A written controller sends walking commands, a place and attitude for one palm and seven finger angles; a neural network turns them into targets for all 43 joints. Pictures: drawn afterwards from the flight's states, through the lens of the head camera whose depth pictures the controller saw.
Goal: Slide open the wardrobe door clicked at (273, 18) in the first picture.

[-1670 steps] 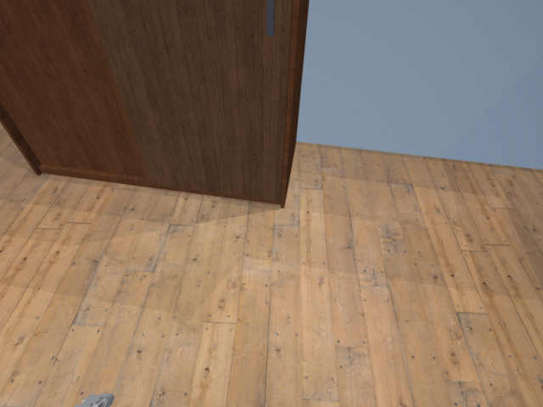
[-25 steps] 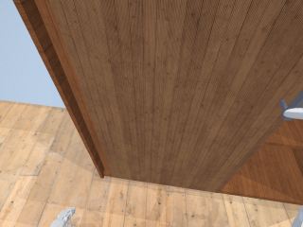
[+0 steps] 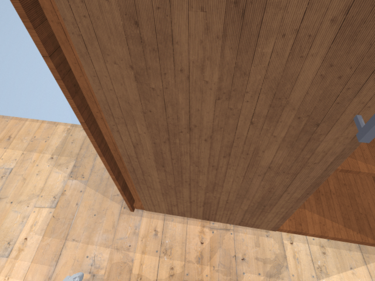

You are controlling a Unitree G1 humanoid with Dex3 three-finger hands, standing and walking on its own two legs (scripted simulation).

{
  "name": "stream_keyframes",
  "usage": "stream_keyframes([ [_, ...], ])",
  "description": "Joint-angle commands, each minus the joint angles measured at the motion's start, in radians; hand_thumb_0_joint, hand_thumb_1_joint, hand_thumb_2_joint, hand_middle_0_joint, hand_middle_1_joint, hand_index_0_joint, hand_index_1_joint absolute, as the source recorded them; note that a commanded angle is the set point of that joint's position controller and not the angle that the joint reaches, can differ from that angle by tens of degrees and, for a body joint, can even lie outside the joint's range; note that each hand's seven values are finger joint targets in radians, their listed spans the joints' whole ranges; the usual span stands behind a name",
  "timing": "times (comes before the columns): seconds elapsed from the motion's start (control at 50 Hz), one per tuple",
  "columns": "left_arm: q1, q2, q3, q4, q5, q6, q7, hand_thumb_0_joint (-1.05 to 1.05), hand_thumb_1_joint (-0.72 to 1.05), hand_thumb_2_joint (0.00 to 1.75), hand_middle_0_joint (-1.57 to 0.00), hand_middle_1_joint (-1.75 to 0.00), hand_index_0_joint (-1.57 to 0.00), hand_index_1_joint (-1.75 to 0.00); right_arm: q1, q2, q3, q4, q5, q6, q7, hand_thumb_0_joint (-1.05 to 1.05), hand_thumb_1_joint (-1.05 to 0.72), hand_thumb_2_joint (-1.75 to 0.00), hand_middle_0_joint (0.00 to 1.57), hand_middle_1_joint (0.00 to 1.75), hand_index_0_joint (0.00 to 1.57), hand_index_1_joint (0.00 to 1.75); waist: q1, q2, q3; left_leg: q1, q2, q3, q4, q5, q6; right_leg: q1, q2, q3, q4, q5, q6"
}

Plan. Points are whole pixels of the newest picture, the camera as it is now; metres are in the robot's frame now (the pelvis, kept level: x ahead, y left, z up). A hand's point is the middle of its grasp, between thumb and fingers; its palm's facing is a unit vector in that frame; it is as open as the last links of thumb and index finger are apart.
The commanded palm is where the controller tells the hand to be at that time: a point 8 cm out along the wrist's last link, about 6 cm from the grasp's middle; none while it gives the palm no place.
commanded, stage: slip the hand off the handle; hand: right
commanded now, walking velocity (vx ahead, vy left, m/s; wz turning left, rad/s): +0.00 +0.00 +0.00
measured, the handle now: out of the picture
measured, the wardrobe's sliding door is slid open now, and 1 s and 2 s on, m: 0.58 0.58 0.58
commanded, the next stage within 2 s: draw the hand back to the body in 0.88 s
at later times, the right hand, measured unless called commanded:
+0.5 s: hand out of the picture +0.29 -0.37 +0.21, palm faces +0.53 +0.83 -0.18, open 14.7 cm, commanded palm +0.24 -0.40 +0.20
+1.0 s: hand out of the picture +0.26 -0.37 +0.21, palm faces +0.51 +0.84 -0.19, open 14.7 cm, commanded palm +0.21 -0.40 +0.20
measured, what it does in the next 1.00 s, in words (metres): stands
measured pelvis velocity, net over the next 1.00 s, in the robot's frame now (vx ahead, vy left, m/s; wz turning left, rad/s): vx -0.02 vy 0.02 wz -0.03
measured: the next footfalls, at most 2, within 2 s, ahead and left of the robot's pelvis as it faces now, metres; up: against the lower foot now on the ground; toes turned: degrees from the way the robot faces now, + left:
none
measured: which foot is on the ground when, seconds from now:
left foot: down 0.00-1.00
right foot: down 0.00-1.00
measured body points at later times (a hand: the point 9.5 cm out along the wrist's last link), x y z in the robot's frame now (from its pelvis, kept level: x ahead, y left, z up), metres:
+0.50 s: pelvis -0.01 +0.00 +0.01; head -0.01 +0.00 +0.46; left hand +0.18 +0.23 -0.07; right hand +0.26 -0.41 +0.22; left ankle -0.05 +0.11 -0.73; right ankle +0.07 -0.10 -0.73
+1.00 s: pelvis -0.02 +0.02 +0.00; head -0.03 +0.02 +0.45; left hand +0.14 +0.26 -0.09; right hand +0.23 -0.41 +0.22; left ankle -0.05 +0.11 -0.73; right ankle +0.07 -0.10 -0.73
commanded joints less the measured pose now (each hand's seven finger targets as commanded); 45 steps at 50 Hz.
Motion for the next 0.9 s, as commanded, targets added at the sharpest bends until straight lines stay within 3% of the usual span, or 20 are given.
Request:
stream_keyframes([
  [0.0, -0.001, 0.16, 0.063, -0.149, -0.004, -0.04, 0.003, 0.0, 0.9, 0.9, -0.2, -0.3, -0.2, -0.3, -0.2, -0.348, -0.069, -0.369, 0.043, -0.067, 0.004, 0.0, 0.55, -0.2, 0.25, 1.15, 0.25, 1.15, -0.068, -0.157, -0.359, -0.105, -0.029, -0.048, -0.085, 0.259, 0.005, 0.464, 0.02, 0.109, -0.035, 0.218, -0.013],
  [0.06, -0.028, 0.157, 0.065, -0.161, -0.015, -0.043, 0.004, 0.0, 0.9, 0.9, -0.2, -0.3, -0.2, -0.3, -0.081, -0.315, -0.102, -0.423, 0.087, -0.026, 0.003, 0.0, 0.55, -0.2, 0.25, 1.15, 0.25, 1.15, -0.075, -0.105, -0.294, -0.106, -0.031, -0.038, -0.096, 0.24, -0.001, 0.436, 0.015, 0.109, -0.054, 0.19, -0.011],
  [0.14, -0.065, 0.147, 0.059, -0.175, -0.019, -0.063, 0.015, 0.0, 0.9, 0.9, -0.2, -0.3, -0.2, -0.3, -0.069, -0.294, -0.101, -0.563, 0.096, 0.02, -0.02, 0.0, 0.55, -0.2, 0.25, 1.15, 0.25, 1.15, -0.074, -0.133, -0.275, -0.112, -0.029, -0.037, -0.108, 0.192, -0.001, 0.451, 0.013, 0.118, -0.081, 0.133, -0.009],
  [0.2, -0.093, 0.13, 0.048, -0.184, -0.018, -0.082, 0.021, 0.0, 0.9, 0.9, -0.2, -0.3, -0.2, -0.3, -0.065, -0.247, -0.065, -0.683, 0.089, 0.032, -0.047, 0.0, 0.55, -0.2, 0.25, 1.15, 0.25, 1.15, -0.068, -0.167, -0.274, -0.115, -0.029, -0.035, -0.112, 0.178, 0.003, 0.493, 0.009, 0.135, -0.1, 0.107, -0.005],
  [0.24, -0.106, 0.124, 0.043, -0.177, -0.018, -0.092, 0.026, 0.0, 0.9, 0.9, -0.2, -0.3, -0.2, -0.3, -0.027, -0.209, -0.048, -0.692, 0.094, 0.044, -0.054, 0.0, 0.55, -0.2, 0.25, 1.15, 0.25, 1.15, -0.063, -0.154, -0.246, -0.124, -0.029, -0.032, -0.116, 0.163, 0.002, 0.497, 0.006, 0.148, -0.114, 0.072, 0.0],
  [0.3, -0.125, 0.122, 0.038, -0.172, -0.02, -0.101, 0.033, 0.0, 0.9, 0.9, -0.2, -0.3, -0.2, -0.3, 0.014, -0.213, -0.068, -0.71, 0.107, 0.06, -0.053, 0.0, 0.55, -0.2, 0.25, 1.15, 0.25, 1.15, -0.072, -0.132, -0.239, -0.091, -0.024, -0.034, -0.129, 0.17, 0.003, 0.487, 0.01, 0.142, -0.123, 0.067, 0.001],
  [0.34, -0.154, 0.109, 0.031, -0.184, -0.024, -0.11, 0.032, 0.0, 0.9, 0.9, -0.2, -0.3, -0.2, -0.3, 0.034, -0.156, -0.024, -0.755, 0.114, 0.074, -0.047, 0.0, 0.55, -0.2, 0.25, 1.15, 0.25, 1.15, -0.072, -0.15, -0.226, -0.098, -0.022, -0.029, -0.133, 0.16, 0.003, 0.504, 0.011, 0.15, -0.136, 0.045, 0.005],
  [0.38, -0.167, 0.106, 0.023, -0.179, -0.029, -0.118, 0.038, 0.0, 0.9, 0.9, -0.2, -0.3, -0.2, -0.3, 0.036, -0.128, 0.003, -0.755, 0.12, 0.084, -0.048, 0.0, 0.55, -0.2, 0.25, 1.15, 0.25, 1.15, -0.065, -0.121, -0.181, -0.099, -0.02, -0.03, -0.149, 0.147, 0.003, 0.491, 0.011, 0.15, -0.148, 0.002, 0.003],
  [0.42, -0.178, 0.11, 0.02, -0.18, -0.028, -0.123, 0.039, 0.0, 0.9, 0.9, -0.2, -0.3, -0.2, -0.3, 0.068, -0.155, -0.027, -0.742, 0.122, 0.102, -0.051, 0.0, 0.55, -0.2, 0.25, 1.15, 0.25, 1.15, -0.076, -0.112, -0.175, -0.086, -0.017, -0.033, -0.156, 0.125, 0.002, 0.472, 0.016, 0.153, -0.163, -0.033, 0.006],
  [0.46, -0.193, 0.105, 0.016, -0.181, -0.029, -0.129, 0.039, 0.0, 0.9, 0.9, -0.2, -0.3, -0.2, -0.3, 0.055, -0.134, -0.007, -0.754, 0.123, 0.107, -0.049, 0.0, 0.55, -0.2, 0.25, 1.15, 0.25, 1.15, -0.072, -0.118, -0.16, -0.089, -0.014, -0.032, -0.162, 0.115, 0.003, 0.476, 0.02, 0.154, -0.17, -0.052, 0.008],
  [0.5, -0.195, 0.105, 0.015, -0.18, -0.028, -0.133, 0.038, 0.0, 0.9, 0.9, -0.2, -0.3, -0.2, -0.3, 0.079, -0.16, -0.035, -0.763, 0.125, 0.105, -0.049, 0.0, 0.55, -0.2, 0.25, 1.15, 0.25, 1.15, -0.082, -0.105, -0.177, -0.061, -0.012, -0.037, -0.172, 0.133, 0.004, 0.477, 0.024, 0.139, -0.159, -0.012, 0.004],
  [0.56, -0.218, 0.094, 0.007, -0.19, -0.028, -0.139, 0.034, 0.0, 0.9, 0.9, -0.2, -0.3, -0.2, -0.3, 0.101, -0.131, -0.013, -0.803, 0.129, 0.1, -0.035, 0.0, 0.55, -0.2, 0.25, 1.15, 0.25, 1.15, -0.084, -0.141, -0.169, -0.063, -0.013, -0.035, -0.172, 0.126, 0.006, 0.49, 0.028, 0.139, -0.163, -0.015, 0.008],
  [0.58, -0.221, 0.09, 0.006, -0.192, -0.03, -0.142, 0.036, 0.0, 0.9, 0.9, -0.2, -0.3, -0.2, -0.3, 0.123, -0.131, -0.018, -0.82, 0.135, 0.095, -0.034, 0.0, 0.55, -0.2, 0.25, 1.15, 0.25, 1.15, -0.086, -0.123, -0.167, -0.051, -0.014, -0.039, -0.183, 0.134, 0.005, 0.486, 0.028, 0.129, -0.154, -0.005, 0.002],
  [0.62, -0.223, 0.096, 0.007, -0.185, -0.03, -0.144, 0.037, 0.0, 0.9, 0.9, -0.2, -0.3, -0.2, -0.3, 0.151, -0.159, -0.053, -0.799, 0.145, 0.099, -0.025, 0.0, 0.55, -0.2, 0.25, 1.15, 0.25, 1.15, -0.088, -0.108, -0.151, -0.053, -0.012, -0.041, -0.188, 0.124, 0.0, 0.471, 0.031, 0.124, -0.154, -0.004, 0.003],
  [0.68, -0.223, 0.098, 0.003, -0.165, -0.031, -0.151, 0.047, 0.0, 0.9, 0.9, -0.2, -0.3, -0.2, -0.3, 0.088, -0.195, -0.065, -0.749, 0.15, 0.097, -0.013, 0.0, 0.55, -0.2, 0.25, 1.15, 0.25, 1.15, -0.075, -0.096, -0.112, -0.068, -0.003, -0.055, -0.205, 0.09, -0.005, 0.438, 0.035, 0.112, -0.142, -0.038, 0.0],
  [0.74, -0.218, 0.101, 0.006, -0.168, -0.028, -0.162, 0.045, 0.0, 0.9, 0.9, -0.2, -0.3, -0.2, -0.3, 0.081, -0.189, -0.049, -0.74, 0.144, 0.087, 0.005, 0.0, 0.55, -0.2, 0.25, 1.15, 0.25, 1.15, -0.078, -0.128, -0.15, -0.071, -0.002, -0.057, -0.19, 0.1, -0.004, 0.45, 0.041, 0.113, -0.131, -0.017, 0.0],
  [0.76, -0.22, 0.099, 0.004, -0.167, -0.029, -0.164, 0.045, 0.0, 0.9, 0.9, -0.2, -0.3, -0.2, -0.3, 0.079, -0.181, -0.034, -0.732, 0.144, 0.084, 0.012, 0.0, 0.55, -0.2, 0.25, 1.15, 0.25, 1.15, -0.075, -0.146, -0.133, -0.083, 0.0, -0.061, -0.191, 0.091, -0.004, 0.445, 0.043, 0.11, -0.127, -0.027, 0.0],
  [0.84, -0.208, 0.105, 0.008, -0.161, -0.03, -0.174, 0.044, 0.0, 0.9, 0.9, -0.2, -0.3, -0.2, -0.3, 0.09, -0.187, -0.04, -0.711, 0.155, 0.062, 0.028, 0.0, 0.55, -0.2, 0.25, 1.15, 0.25, 1.15, -0.077, -0.118, -0.139, -0.079, 0.003, -0.068, -0.183, 0.104, -0.008, 0.425, 0.044, 0.106, -0.106, -0.009, -0.003],
  [0.86, -0.199, 0.11, 0.014, -0.156, -0.029, -0.174, 0.044, 0.0, 0.9, 0.9, -0.2, -0.3, -0.2, -0.3, 0.109, -0.222, -0.079, -0.696, 0.158, 0.057, 0.03, 0.0, 0.55, -0.2, 0.25, 1.15, 0.25, 1.15, -0.084, -0.1, -0.143, -0.076, 0.0, -0.066, -0.181, 0.098, -0.009, 0.417, 0.042, 0.11, -0.106, -0.01, -0.003],
  [0.88, -0.201, 0.11, 0.011, -0.159, -0.03, -0.176, 0.045, 0.0, 0.9, 0.9, -0.2, -0.3, -0.2, -0.3, 0.127, -0.221, -0.079, -0.693, 0.161, 0.053, 0.032, 0.0, 0.55, -0.2, 0.25, 1.15, 0.25, 1.15, -0.091, -0.082, -0.137, -0.063, 0.002, -0.07, -0.184, 0.114, -0.011, 0.403, 0.044, 0.104, -0.097, 0.002, -0.007],
])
